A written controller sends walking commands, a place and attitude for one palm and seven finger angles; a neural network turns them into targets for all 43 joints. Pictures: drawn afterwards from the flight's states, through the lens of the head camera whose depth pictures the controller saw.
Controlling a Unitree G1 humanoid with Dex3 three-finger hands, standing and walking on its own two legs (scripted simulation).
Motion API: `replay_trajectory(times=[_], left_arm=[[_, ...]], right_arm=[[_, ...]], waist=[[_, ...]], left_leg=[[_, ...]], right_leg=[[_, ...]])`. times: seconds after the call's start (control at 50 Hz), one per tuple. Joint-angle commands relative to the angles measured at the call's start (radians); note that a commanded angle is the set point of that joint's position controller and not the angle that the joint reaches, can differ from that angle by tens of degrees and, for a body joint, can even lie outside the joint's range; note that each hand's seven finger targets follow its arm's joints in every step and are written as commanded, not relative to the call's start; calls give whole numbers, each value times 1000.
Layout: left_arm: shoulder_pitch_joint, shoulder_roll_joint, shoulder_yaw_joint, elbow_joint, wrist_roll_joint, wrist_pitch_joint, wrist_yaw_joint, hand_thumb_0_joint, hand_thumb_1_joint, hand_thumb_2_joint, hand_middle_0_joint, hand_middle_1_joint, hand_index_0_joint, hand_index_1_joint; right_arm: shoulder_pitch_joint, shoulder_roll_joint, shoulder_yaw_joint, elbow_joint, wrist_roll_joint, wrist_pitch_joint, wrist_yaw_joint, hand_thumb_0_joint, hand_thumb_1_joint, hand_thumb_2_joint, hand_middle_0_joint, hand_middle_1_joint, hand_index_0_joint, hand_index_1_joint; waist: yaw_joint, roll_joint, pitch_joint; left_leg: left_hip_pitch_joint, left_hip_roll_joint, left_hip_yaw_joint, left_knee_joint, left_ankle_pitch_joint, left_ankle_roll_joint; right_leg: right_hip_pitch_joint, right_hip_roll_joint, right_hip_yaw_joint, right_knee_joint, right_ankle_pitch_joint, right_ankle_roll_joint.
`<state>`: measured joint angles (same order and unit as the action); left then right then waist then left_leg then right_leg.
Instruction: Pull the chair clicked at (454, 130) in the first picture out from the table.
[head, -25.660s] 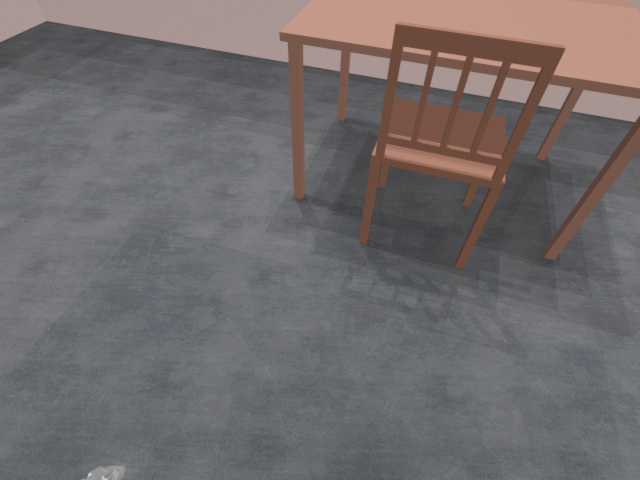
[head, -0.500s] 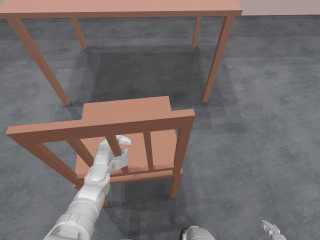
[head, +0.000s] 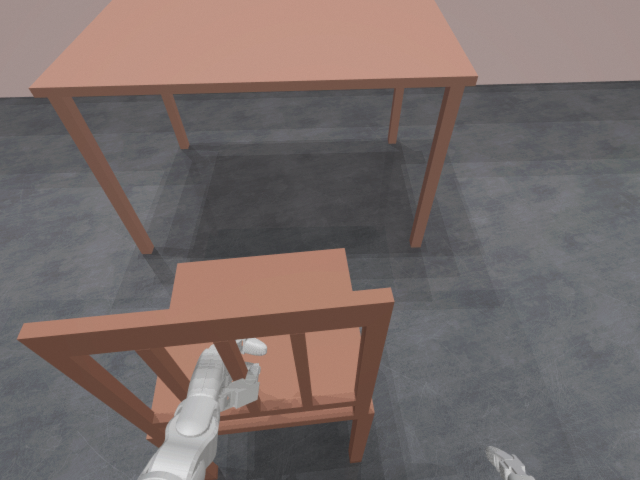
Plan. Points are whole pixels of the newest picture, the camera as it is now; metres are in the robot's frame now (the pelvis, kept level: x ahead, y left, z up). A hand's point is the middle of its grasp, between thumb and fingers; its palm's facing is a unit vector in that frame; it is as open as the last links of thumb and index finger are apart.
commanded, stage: stop walking, hand still on the chair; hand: left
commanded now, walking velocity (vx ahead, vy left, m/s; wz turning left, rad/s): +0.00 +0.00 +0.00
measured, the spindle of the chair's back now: (241, 377) +0.28 +0.13 -0.09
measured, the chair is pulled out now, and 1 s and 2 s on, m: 0.62 0.62 0.62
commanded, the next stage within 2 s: open the thumb and straighten the fingers in 0.22 s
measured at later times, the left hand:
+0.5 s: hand (249, 379) +0.26 +0.12 -0.06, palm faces -0.02 -0.99 -0.12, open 6.2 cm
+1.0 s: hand (243, 379) +0.27 +0.13 -0.07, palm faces +0.00 -0.99 -0.14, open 16.6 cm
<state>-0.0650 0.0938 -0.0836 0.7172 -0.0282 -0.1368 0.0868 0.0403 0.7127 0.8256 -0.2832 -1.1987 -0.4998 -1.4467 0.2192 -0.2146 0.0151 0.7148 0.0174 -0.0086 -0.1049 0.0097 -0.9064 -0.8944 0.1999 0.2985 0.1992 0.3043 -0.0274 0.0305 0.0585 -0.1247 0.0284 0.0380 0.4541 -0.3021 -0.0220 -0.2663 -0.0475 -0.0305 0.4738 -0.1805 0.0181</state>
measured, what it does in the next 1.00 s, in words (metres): stands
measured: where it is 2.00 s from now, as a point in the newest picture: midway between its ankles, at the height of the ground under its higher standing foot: outside the picture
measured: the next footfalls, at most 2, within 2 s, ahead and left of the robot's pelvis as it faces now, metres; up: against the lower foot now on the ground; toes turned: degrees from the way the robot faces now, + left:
none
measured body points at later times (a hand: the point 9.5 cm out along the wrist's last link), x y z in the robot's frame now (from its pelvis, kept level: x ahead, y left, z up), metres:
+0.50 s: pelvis +0.00 -0.01 -0.01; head +0.03 -0.01 +0.44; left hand +0.26 +0.17 -0.05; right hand +0.13 -0.26 -0.11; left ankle -0.04 +0.13 -0.74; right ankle +0.05 -0.13 -0.74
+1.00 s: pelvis +0.01 +0.00 -0.03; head +0.06 -0.02 +0.41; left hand +0.26 +0.18 -0.06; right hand +0.18 -0.25 -0.13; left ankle -0.04 +0.13 -0.74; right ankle +0.05 -0.13 -0.74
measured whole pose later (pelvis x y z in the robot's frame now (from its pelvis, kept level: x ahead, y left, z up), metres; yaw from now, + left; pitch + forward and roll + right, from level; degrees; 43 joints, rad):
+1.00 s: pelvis +0.01 +0.00 -0.03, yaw +3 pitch +10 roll +0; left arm 0.12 0.14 -0.07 0.22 -0.06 0.16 0.04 -0.01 -0.53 0.21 -0.12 -0.34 -0.12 -0.34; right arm 0.24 -0.25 0.02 0.56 0.04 -0.11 -0.07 0.01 -0.91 -0.89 0.20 0.30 0.20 0.30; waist -0.04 0.04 -0.10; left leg -0.50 0.02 -0.01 0.80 -0.47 -0.03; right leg -0.62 -0.07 -0.06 0.80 -0.35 0.02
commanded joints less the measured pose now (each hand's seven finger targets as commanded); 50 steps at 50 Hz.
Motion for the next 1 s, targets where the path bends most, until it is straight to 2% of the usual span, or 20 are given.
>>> replay_trajectory(times=[0.0,0.04,0.14,0.28,0.3,0.32,0.34,0.36,0.38,0.42,0.5,0.54,0.58,0.7,0.74,0.8,0.82,0.84,0.9,0.98], left_arm=[[-195,102,21,-219,17,-48,10,0,900,900,-500,-1450,-500,-1450],[-187,110,25,-226,16,-43,12,0,900,900,-500,-1450,-500,-1450],[-186,119,33,-253,16,-35,17,0,900,900,-500,-1450,-500,-1450],[-184,115,30,-252,12,-22,19,0,900,900,-500,-1450,-500,-1450],[-188,149,60,-327,12,-28,22,0,900,900,-500,-1450,-500,-1450],[-47,71,-13,-184,-32,31,6,0,779,842,-500,-1450,-500,-1450],[-99,59,6,-237,-51,31,-2,0,658,783,-500,-1450,-500,-1450],[-161,138,63,-323,-50,15,-7,0,538,725,-500,-1450,-500,-1450],[-146,148,73,-392,-41,5,-15,0,417,667,-500,-1450,-500,-1450],[-86,130,43,-419,-35,25,-30,0,175,550,-500,-1450,-500,-1450],[-70,118,55,-447,-37,78,-34,0,-308,317,-500,-1450,-500,-1450],[-98,169,99,-505,-42,104,-27,0,-550,200,-450,-1305,-450,-1305],[-66,138,82,-504,-43,130,-29,0,-550,200,-400,-1160,-400,-1160],[-78,108,52,-584,-45,175,-39,0,-550,200,-250,-725,-250,-725],[-34,118,60,-603,-47,190,-39,0,-550,200,-200,-580,-200,-580],[-32,98,33,-638,-36,210,-36,0,-550,200,-125,-363,-125,-363],[-2,169,107,-608,-36,220,-32,0,-550,200,-100,-290,-100,-290],[21,168,105,-634,-32,224,-33,0,-550,200,-75,-218,-75,-218],[29,132,60,-698,-26,234,-35,0,-550,200,0,0,0,0],[53,123,40,-750,-28,251,-37,0,-550,200,0,0,0,0]], right_arm=[[-57,-116,-42,-135,-4,-29,-15,0,-900,-900,200,300,200,300],[-55,-120,-42,-135,-2,-25,-17,0,-900,-900,200,300,200,300],[-63,-118,-41,-150,-1,-13,-17,0,-900,-900,200,300,200,300],[-72,-113,-37,-162,0,-1,-18,0,-900,-900,200,300,200,300],[-77,-112,-40,-172,-1,-1,-17,0,-900,-900,200,300,200,300],[-63,-165,-57,-155,50,-7,8,0,-900,-900,200,300,200,300],[-63,-152,-44,-169,51,-15,27,0,-900,-900,200,300,200,300],[-74,-157,-56,-178,48,-28,36,0,-900,-900,200,300,200,300],[-73,-150,-62,-195,39,-47,40,0,-900,-900,200,300,200,300],[-71,-145,-59,-205,37,-72,50,0,-900,-900,200,300,200,300],[-60,-153,-60,-226,30,-100,53,0,-900,-900,200,300,200,300],[-50,-159,-61,-232,27,-109,48,0,-900,-900,200,300,200,300],[-52,-157,-59,-240,27,-116,42,0,-900,-900,200,300,200,300],[-34,-164,-60,-257,22,-140,28,0,-900,-900,200,300,200,300],[-28,-167,-62,-261,22,-148,25,0,-900,-900,200,300,200,300],[-29,-165,-55,-271,20,-153,25,0,-900,-900,200,300,200,300],[-22,-173,-58,-266,18,-150,21,0,-900,-900,200,300,200,300],[-26,-169,-55,-275,18,-148,22,0,-900,-900,200,300,200,300],[-26,-162,-53,-292,17,-151,22,0,-900,-900,200,300,200,300],[-20,-163,-51,-297,16,-156,17,0,-900,-900,200,300,200,300]], waist=[[5,-67,-238],[6,-19,-222],[9,-5,-226],[9,-46,-224],[13,-45,-229],[-46,-73,-231],[-35,-150,-184],[-33,-130,-216],[-19,-76,-279],[-19,0,-274],[-14,-34,-314],[-13,-35,-352],[-17,-72,-338],[-26,-66,-368],[-23,-91,-382],[-25,-59,-360],[-17,-87,-352],[-8,-69,-364],[-19,-65,-379],[-30,-60,-383]], left_leg=[[2,88,-64,-51,312,25],[-3,88,-65,-66,299,25],[-5,88,-63,-72,284,27],[-16,83,-59,-69,232,27],[-13,81,-59,-66,230,28],[-136,31,-20,-49,182,18],[-199,31,-20,-24,144,24],[-229,20,-18,-3,101,30],[-234,8,-9,17,100,32],[-255,4,-5,47,104,29],[-318,-6,-6,100,80,30],[-330,-8,-10,115,89,30],[-357,-9,-7,132,75,30],[-366,-12,-17,179,101,30],[-366,-11,-18,194,120,30],[-377,-13,-22,207,117,28],[-395,-13,-25,214,120,28],[-399,-17,-21,216,118,28],[-391,-16,-23,235,141,29],[-387,-16,-27,259,160,30]], right_leg=[[178,-84,75,-25,320,-47],[163,-81,72,-31,287,-47],[170,-78,65,-38,262,-47],[175,-83,77,-60,233,-47],[185,-87,83,-64,246,-48],[137,-41,-11,-17,172,-40],[77,-35,-20,3,143,-33],[59,-31,-7,16,102,-29],[68,-29,-1,35,91,-30],[33,-26,-5,56,92,-36],[-14,-19,-15,112,59,-29],[-3,-20,-14,129,73,-28],[-22,-18,-16,143,58,-22],[-69,-14,-31,190,69,-21],[-66,-15,-34,202,93,-19],[-101,-16,-42,218,80,-21],[-93,-14,-40,221,89,-23],[-85,-18,-36,226,90,-22],[-96,-18,-42,242,113,-22],[-112,-19,-47,255,137,-22]])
